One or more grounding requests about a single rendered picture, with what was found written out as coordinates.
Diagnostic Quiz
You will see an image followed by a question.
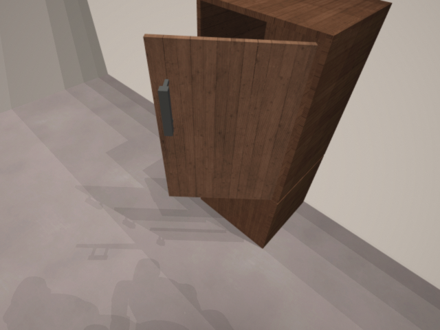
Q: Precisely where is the handle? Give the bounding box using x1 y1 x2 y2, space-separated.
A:
158 79 174 136

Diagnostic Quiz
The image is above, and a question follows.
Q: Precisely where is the cupboard door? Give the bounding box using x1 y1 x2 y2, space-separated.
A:
143 34 318 200

